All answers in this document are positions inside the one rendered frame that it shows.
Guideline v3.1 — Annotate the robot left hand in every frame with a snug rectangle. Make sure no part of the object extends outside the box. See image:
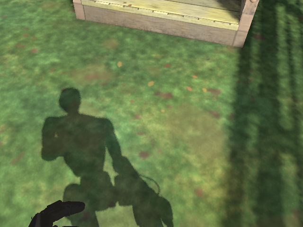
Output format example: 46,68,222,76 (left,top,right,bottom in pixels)
28,200,85,227

